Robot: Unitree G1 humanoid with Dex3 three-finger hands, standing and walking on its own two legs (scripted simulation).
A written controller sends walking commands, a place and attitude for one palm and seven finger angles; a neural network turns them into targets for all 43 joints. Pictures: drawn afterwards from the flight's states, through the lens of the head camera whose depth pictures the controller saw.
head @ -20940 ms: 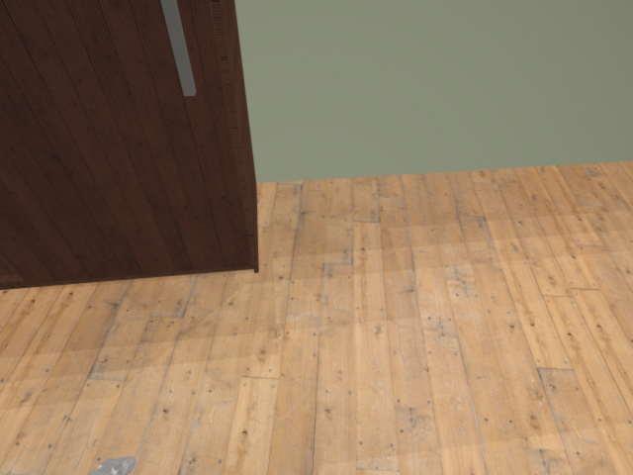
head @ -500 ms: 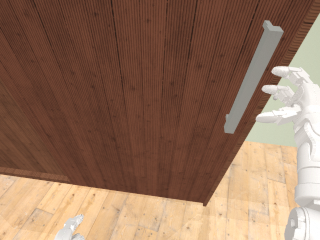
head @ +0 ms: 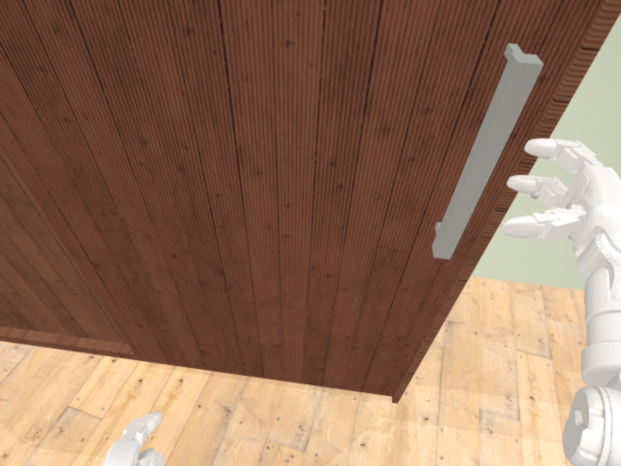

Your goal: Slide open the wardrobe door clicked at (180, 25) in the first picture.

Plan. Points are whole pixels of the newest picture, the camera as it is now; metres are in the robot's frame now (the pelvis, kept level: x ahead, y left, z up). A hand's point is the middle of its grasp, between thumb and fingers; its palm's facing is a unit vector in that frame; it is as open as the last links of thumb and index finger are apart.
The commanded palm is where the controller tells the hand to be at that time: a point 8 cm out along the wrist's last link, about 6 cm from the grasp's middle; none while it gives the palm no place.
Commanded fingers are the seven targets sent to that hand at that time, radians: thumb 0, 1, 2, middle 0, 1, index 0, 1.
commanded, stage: move the hooked fingers beside the handle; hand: right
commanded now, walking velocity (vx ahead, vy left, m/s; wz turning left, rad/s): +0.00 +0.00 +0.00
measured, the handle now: (471, 167) +0.48 -0.17 +0.18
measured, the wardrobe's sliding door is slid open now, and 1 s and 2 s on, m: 0.00 0.00 0.00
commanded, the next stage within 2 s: feel for the door with the fingertips in 0.64 s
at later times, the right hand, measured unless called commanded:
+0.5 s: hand (538, 196) +0.42 -0.23 +0.19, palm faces +0.05 +1.00 +0.01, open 14.0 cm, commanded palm +0.39 -0.28 +0.19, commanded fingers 0.00 0.50 -0.30 0.30 1.20 0.30 1.20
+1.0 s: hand (520, 192) +0.42 -0.21 +0.19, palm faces +0.03 +1.00 +0.01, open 14.0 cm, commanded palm +0.39 -0.25 +0.19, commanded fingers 0.00 0.50 -0.30 0.30 1.20 0.30 1.20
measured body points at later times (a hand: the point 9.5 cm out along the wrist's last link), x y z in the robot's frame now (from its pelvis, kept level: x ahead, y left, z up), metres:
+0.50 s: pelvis +0.01 -0.01 +0.00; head +0.01 +0.00 +0.45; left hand +0.11 +0.25 -0.10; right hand +0.41 -0.28 +0.19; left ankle -0.01 +0.11 -0.74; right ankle +0.00 -0.12 -0.74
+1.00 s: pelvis +0.01 -0.01 +0.00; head +0.00 +0.00 +0.45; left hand +0.14 +0.25 -0.10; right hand +0.41 -0.26 +0.19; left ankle -0.01 +0.11 -0.74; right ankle +0.00 -0.12 -0.74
